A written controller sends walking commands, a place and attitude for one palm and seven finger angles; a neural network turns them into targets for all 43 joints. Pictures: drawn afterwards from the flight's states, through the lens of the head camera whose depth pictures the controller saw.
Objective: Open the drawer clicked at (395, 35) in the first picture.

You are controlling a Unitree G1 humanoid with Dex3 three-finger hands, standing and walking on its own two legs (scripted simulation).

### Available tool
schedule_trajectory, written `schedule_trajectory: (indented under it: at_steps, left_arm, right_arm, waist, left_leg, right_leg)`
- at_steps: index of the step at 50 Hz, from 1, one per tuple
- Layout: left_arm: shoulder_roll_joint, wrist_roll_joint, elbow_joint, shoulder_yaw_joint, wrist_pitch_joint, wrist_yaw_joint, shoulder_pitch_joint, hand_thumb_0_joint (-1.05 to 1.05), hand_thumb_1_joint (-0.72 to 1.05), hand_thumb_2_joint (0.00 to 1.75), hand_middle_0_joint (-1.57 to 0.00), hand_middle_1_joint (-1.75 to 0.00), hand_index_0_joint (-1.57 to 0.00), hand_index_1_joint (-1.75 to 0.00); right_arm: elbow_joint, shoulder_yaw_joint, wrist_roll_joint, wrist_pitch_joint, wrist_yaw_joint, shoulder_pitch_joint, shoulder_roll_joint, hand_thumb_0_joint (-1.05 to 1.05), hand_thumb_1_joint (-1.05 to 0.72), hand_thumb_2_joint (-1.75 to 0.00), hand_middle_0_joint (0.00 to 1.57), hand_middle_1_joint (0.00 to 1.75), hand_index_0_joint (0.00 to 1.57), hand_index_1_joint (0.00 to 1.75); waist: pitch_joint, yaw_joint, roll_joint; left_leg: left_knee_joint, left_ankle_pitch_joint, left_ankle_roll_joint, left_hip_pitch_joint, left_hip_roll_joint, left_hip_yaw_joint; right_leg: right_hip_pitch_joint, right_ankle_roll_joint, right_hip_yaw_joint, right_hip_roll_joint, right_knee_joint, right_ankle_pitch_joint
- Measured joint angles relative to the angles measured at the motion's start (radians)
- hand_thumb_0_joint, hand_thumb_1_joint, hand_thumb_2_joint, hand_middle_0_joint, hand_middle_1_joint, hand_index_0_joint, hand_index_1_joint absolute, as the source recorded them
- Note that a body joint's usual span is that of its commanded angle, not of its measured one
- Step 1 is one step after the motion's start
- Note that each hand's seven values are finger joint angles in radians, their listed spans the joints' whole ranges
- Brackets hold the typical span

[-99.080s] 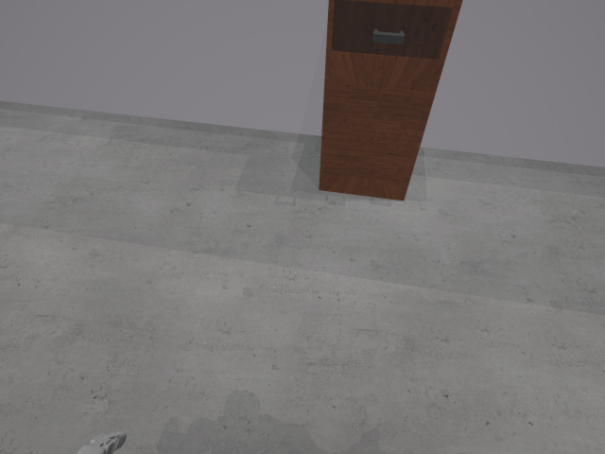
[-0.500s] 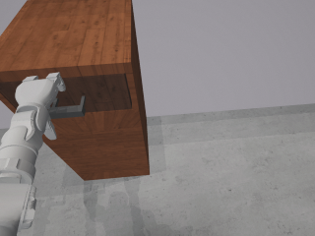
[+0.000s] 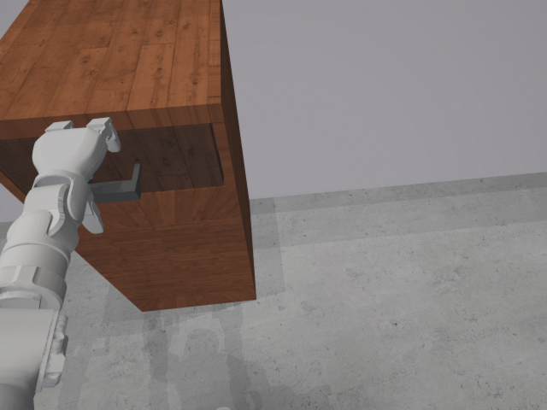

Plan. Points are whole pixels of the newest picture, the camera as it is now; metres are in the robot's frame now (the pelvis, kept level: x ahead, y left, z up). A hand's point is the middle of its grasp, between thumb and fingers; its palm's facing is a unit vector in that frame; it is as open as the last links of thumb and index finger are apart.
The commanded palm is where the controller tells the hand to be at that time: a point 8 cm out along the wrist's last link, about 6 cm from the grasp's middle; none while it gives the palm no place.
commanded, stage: move the hooked fingers above the handle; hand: left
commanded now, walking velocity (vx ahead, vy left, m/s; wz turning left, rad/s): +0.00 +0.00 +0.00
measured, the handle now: (111, 181) +0.49 +0.28 +0.02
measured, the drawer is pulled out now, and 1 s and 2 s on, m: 0.00 0.00 0.00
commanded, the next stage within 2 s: lower the fingers behind the handle in 1.18 s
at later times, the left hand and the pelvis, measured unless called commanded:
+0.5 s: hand (101, 179) +0.45 +0.27 +0.07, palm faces +0.02 -0.01 -1.00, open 13.5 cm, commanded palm +0.43 +0.28 +0.14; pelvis +0.00 +0.00 +0.00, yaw +0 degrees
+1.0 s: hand (96, 184) +0.45 +0.27 +0.07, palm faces -0.05 -0.03 -1.00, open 13.8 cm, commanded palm +0.43 +0.28 +0.14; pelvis +0.01 +0.00 +0.00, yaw +1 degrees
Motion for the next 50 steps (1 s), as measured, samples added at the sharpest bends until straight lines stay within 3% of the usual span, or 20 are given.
schedule_trajectory:
  at_steps: [5,10,13,18,24,31,39,44,50]
  left_arm:
    - [0.023,-0.023,0.008,-0.017,0.013,-0.070,-0.002,0.00,-0.48,0.30,-0.33,-1.21,-0.36,-1.23]
    - [0.002,-0.042,-0.037,-0.060,-0.040,-0.112,0.017,0.00,-0.48,0.30,-0.32,-1.20,-0.34,-1.21]
    - [-0.016,-0.036,-0.055,-0.054,-0.080,-0.101,0.026,0.00,-0.48,0.30,-0.32,-1.20,-0.33,-1.21]
    - [-0.023,-0.002,-0.083,-0.005,-0.116,-0.029,0.033,0.00,-0.48,0.30,-0.35,-1.22,-0.32,-1.20]
    - [-0.026,0.011,-0.079,0.009,-0.069,0.033,0.044,0.00,-0.48,0.30,-0.38,-1.22,-0.36,-1.22]
    - [-0.008,-0.010,-0.023,-0.010,-0.001,-0.022,0.019,0.00,-0.48,0.30,-0.35,-1.21,-0.40,-1.24]
    - [0.023,-0.021,-0.001,-0.009,-0.039,-0.098,0.002,0.00,-0.48,0.30,-0.32,-1.21,-0.36,-1.21]
    - [0.021,-0.023,-0.030,-0.009,-0.078,-0.093,0.022,0.00,-0.48,0.30,-0.32,-1.20,-0.33,-1.21]
    - [0.004,-0.013,-0.074,0.002,-0.099,-0.044,0.043,0.00,-0.48,0.30,-0.32,-1.20,-0.32,-1.20]
  right_arm:
    - [-0.003,-0.003,0.004,-0.003,-0.006,0.025,-0.001,0.01,-0.91,-0.89,0.20,0.30,0.21,0.30]
    - [-0.001,-0.016,-0.001,-0.006,-0.007,0.041,-0.017,0.01,-0.91,-0.89,0.20,0.30,0.21,0.30]
    - [-0.003,-0.021,-0.003,-0.009,-0.006,0.033,-0.024,0.01,-0.91,-0.89,0.20,0.30,0.21,0.30]
    - [-0.012,-0.031,-0.012,-0.017,0.001,0.020,-0.026,0.00,-0.91,-0.89,0.20,0.30,0.21,0.30]
    - [0.004,-0.027,-0.014,-0.009,0.014,0.002,-0.016,0.00,-0.91,-0.89,0.20,0.30,0.20,0.30]
    - [0.005,-0.005,0.002,-0.002,0.003,-0.004,0.000,0.00,-0.91,-0.89,0.20,0.30,0.21,0.30]
    - [-0.018,-0.003,0.004,-0.004,-0.009,0.014,-0.012,0.00,-0.91,-0.89,0.20,0.30,0.21,0.30]
    - [-0.016,-0.021,-0.001,-0.006,-0.005,0.028,-0.026,0.00,-0.91,-0.89,0.20,0.30,0.21,0.30]
    - [-0.003,-0.036,-0.008,-0.007,0.003,0.030,-0.029,0.00,-0.91,-0.89,0.20,0.30,0.21,0.30]
  waist:
    - [-0.003,0.002,-0.002]
    - [0.001,0.010,-0.008]
    - [0.007,0.005,-0.016]
    - [0.008,-0.001,-0.020]
    - [0.000,0.004,-0.007]
    - [-0.005,-0.002,0.001]
    - [0.000,-0.003,-0.009]
    - [0.003,0.005,-0.015]
    - [0.005,0.007,-0.019]
  left_leg:
    - [-0.017,0.004,-0.001,0.026,-0.001,-0.004]
    - [-0.014,-0.001,0.000,0.034,-0.005,-0.011]
    - [-0.003,-0.006,0.002,0.022,-0.007,-0.012]
    - [0.025,-0.015,0.002,-0.022,-0.005,-0.011]
    - [0.032,-0.019,0.002,-0.032,-0.002,-0.006]
    - [-0.001,-0.008,0.001,0.015,-0.001,-0.003]
    - [-0.016,-0.001,-0.001,0.031,-0.001,-0.005]
    - [0.000,-0.007,-0.001,0.011,-0.001,-0.008]
    - [0.026,-0.018,0.001,-0.019,-0.003,-0.014]
  right_leg:
    - [0.029,-0.002,-0.004,-0.001,-0.021,0.004]
    - [0.044,-0.001,-0.011,-0.005,-0.025,0.000]
    - [0.033,0.000,-0.013,-0.006,-0.014,-0.005]
    - [-0.011,0.000,-0.011,-0.004,0.012,-0.012]
    - [-0.023,0.002,-0.006,-0.001,0.019,-0.014]
    - [0.021,0.000,-0.004,-0.001,-0.010,-0.005]
    - [0.035,-0.002,-0.005,-0.001,-0.021,0.001]
    - [0.019,-0.002,-0.009,-0.001,-0.010,-0.005]
    - [-0.004,0.000,-0.014,-0.001,0.007,-0.013]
